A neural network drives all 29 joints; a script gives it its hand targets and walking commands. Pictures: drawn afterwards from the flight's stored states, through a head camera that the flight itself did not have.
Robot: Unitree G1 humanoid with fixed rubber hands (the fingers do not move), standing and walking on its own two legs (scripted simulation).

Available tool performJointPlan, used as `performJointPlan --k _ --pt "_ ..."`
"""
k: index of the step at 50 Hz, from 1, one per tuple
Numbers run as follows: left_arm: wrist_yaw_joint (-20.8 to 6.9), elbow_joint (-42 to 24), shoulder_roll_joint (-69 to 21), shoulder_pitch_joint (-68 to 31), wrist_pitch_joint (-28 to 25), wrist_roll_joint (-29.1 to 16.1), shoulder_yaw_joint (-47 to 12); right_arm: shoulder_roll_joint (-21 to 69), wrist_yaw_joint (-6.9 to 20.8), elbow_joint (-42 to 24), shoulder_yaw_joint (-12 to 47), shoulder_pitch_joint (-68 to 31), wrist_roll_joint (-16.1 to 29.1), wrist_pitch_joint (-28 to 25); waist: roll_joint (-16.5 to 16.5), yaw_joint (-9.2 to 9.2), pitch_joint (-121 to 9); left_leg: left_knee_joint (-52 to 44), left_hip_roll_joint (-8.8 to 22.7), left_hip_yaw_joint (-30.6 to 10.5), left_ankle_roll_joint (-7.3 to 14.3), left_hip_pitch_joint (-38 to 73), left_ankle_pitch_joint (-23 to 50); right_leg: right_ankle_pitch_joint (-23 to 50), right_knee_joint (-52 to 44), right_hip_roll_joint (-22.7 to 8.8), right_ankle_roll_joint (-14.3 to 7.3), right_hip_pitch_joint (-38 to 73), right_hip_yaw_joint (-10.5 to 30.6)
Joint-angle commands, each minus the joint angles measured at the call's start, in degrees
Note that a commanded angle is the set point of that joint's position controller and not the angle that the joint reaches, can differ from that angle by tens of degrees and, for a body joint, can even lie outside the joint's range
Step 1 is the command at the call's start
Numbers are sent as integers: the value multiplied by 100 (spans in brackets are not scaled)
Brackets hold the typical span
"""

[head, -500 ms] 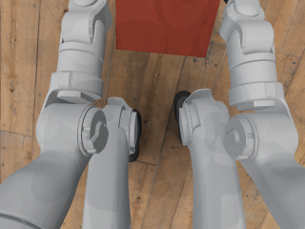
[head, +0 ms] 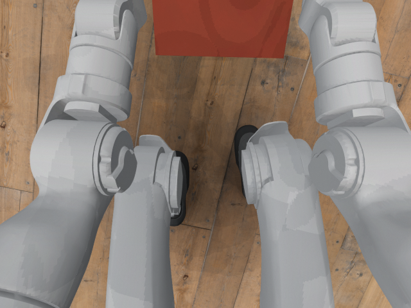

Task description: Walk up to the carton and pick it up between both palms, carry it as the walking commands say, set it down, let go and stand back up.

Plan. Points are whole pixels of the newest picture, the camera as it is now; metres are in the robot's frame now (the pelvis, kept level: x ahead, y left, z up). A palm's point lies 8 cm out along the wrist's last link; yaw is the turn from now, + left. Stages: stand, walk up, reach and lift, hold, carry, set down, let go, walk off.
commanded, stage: set down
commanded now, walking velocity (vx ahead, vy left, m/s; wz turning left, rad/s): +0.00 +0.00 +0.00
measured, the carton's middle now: out of the picture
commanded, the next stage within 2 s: none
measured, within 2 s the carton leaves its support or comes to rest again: rests again in 1.70 s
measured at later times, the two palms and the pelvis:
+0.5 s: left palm out of the picture +0.59 +0.07 -0.16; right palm out of the picture +0.56 -0.19 -0.16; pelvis +0.02 +0.00 -0.02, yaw +0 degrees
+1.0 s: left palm out of the picture +0.59 +0.07 -0.17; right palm out of the picture +0.56 -0.19 -0.16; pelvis +0.05 +0.00 -0.02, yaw +1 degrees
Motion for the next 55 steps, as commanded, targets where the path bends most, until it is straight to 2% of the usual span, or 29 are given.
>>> performJointPlan --k 1,7,8,9,12,13,17,18,24,27,28,30,31,34,35,38,40,43,44,45,46,47,48,50,51,52,53,54,55 --pt "-1577 -993 -5931 -4219 -409 -571 -2033 5379 1622 -929 1869 -4110 782 -575 199 -285 -9486 -1259 -267 -215 40 2434 1051 910 -640 411 -314 3657 -380" --pt "-1731 -474 -6555 -3587 -297 -486 -2140 5686 1804 -880 1674 -3664 579 -565 205 -468 -9244 -1365 -343 -243 -44 2498 1168 981 -507 394 -250 3258 -537" --pt "-1765 -457 -6240 -3358 -281 -386 -1899 5470 1869 -654 1590 -3536 611 -521 325 -309 -9050 -1300 -298 -241 -4 2477 1117 821 -488 387 -284 3114 -532" --pt "-1734 -815 -6202 -3484 -276 -456 -2205 5565 1870 -618 1655 -3292 654 -485 341 -529 -9321 -1204 -243 -239 -53 2513 1280 1127 -439 384 -254 3307 -483" --pt "-1757 -279 -6102 -3134 -239 -299 -1902 5560 1936 -666 1745 -3370 721 -504 215 -127 -8857 -1252 -290 -263 -40 2236 1212 911 -410 399 -199 2959 -527" --pt "-1814 -692 -6475 -3450 -205 -475 -2334 5493 1957 -808 1596 -3360 668 -501 436 -376 -9114 -1238 -312 -311 -13 2590 1270 943 -337 407 -252 2813 -569" --pt "-1803 -136 -6178 -3019 -230 -260 -2034 5714 1955 -386 1649 -2731 556 -509 233 -459 -8841 -1229 -272 -438 -23 2398 1415 1197 -169 395 -147 2867 -559" --pt "-1818 -15 -6017 -2815 -199 -165 -2001 5570 1960 -460 1598 -2868 597 -506 502 -243 -8703 -1133 -298 -309 -128 2361 1514 1177 -159 408 -148 2894 -606" --pt "-1793 -440 -6098 -2350 -321 -241 -2184 5627 1960 -789 1960 -2564 766 -613 446 -214 -8916 -1019 -257 -328 -118 2183 2044 1832 -96 427 -131 3048 -378" --pt "-1801 88 -6126 -2330 -280 1 -1894 5657 1975 -183 1559 -2093 342 -562 298 -362 -7813 -1133 -335 -297 -148 1378 1526 1455 -177 478 -127 2652 -475" --pt "-1789 283 -6036 -2250 -288 37 -1892 5593 1950 -279 1530 -2178 342 -589 505 -172 -7548 -1131 -344 -277 -179 1321 1300 1186 -207 415 -152 2424 -361" --pt "-1771 288 -6133 -1805 -315 172 -1780 5611 1961 -87 1380 -1760 148 -573 377 -502 -7452 -1254 -298 -343 -175 1441 1724 1531 -173 439 -52 2305 -516" --pt "-1747 352 -5997 -1609 -390 370 -1745 5475 1924 -245 1372 -1818 130 -656 672 -244 -7377 -1158 -362 -262 -212 1361 1849 1535 -138 427 -63 2192 -426" --pt "-1741 200 -5770 -1900 -451 348 -1589 5354 1950 207 1260 -1446 -103 -543 311 -361 -7305 -1155 -246 -437 -167 1096 1697 1394 -77 393 -95 2115 -384" --pt "-1719 217 -5910 -1694 -423 536 -1521 5541 1945 185 1042 -1205 -203 -625 813 -332 -7287 -1186 -335 -229 -231 1069 1752 1541 -176 510 -129 2088 -388" --pt "-1664 193 -5778 -1424 -476 630 -1383 5491 1930 44 1206 -1469 -53 -699 610 46 -7272 -1218 -357 -238 -194 854 1820 1566 -113 444 -57 2005 -372" --pt "-1715 435 -5708 -1291 -466 694 -1373 5311 1881 -42 1124 -1354 -282 -744 518 -208 -7167 -1166 -426 -233 -183 785 1725 1605 -210 474 -80 2136 -357" --pt "-1709 469 -5589 -1056 -503 700 -1412 5303 1827 243 1238 -870 -273 -749 239 -166 -7158 -1230 -378 -275 -257 687 1851 1822 -259 421 -17 2413 -332" --pt "-1701 233 -5575 -1158 -528 702 -1468 5330 1843 164 1243 -921 -226 -773 584 -120 -7354 -1036 -350 -142 -291 588 1676 1696 -161 427 -73 2314 -223" --pt "-1718 433 -5704 -1259 -499 770 -1294 5243 1841 301 1050 -872 -386 -737 395 -255 -7140 -1149 -384 -193 -216 388 1406 1486 -277 487 -102 2201 -319" --pt "-1654 224 -5489 -1106 -524 833 -1263 5375 1845 218 1188 -1020 -150 -759 437 -10 -7251 -1167 -347 -281 -188 657 1610 1390 -122 438 -10 1947 -336" --pt "-1676 142 -5559 -1421 -556 792 -1568 5163 1832 250 1126 -801 -266 -849 869 -317 -7289 -1122 -346 -376 -313 831 2028 1751 -101 520 -73 1825 -289" --pt "-1659 231 -5611 -1076 -585 720 -1591 5311 1845 -9 1089 -858 -165 -908 1032 -258 -7543 -1099 -323 -189 -332 976 1965 1794 -136 498 -96 1896 -366" --pt "-1683 507 -5679 -975 -595 752 -1472 5169 1846 218 1025 -771 -284 -889 677 -347 -7183 -1160 -377 -317 -283 673 1854 1588 -208 508 -62 1809 -382" --pt "-1665 610 -5612 -921 -577 876 -1397 5222 1882 281 1135 -886 -253 -892 609 -135 -7081 -1175 -350 -344 -289 511 1876 1671 -134 468 -50 1857 -312" --pt "-1665 420 -5506 -1025 -603 838 -1502 5141 1889 259 1093 -634 -310 -836 853 -150 -7184 -1166 -294 -411 -312 822 1929 1664 -107 434 -53 1778 -243" --pt "-1707 642 -5595 -1093 -571 739 -1293 5009 1907 337 879 -890 -416 -773 525 -401 -6983 -1173 -341 -341 -264 695 1780 1518 -282 444 -51 1751 -344" --pt "-1674 685 -5495 -728 -531 945 -1173 5108 1947 323 833 -694 -445 -753 722 -30 -6927 -1236 -351 -306 -256 750 1632 1299 -202 441 -31 1458 -380" --pt "-1694 518 -5411 -888 -522 948 -1226 4769 1928 193 843 -937 -419 -796 699 -183 -6765 -1180 -362 -331 -231 626 1845 1442 -357 448 -53 1626 -295"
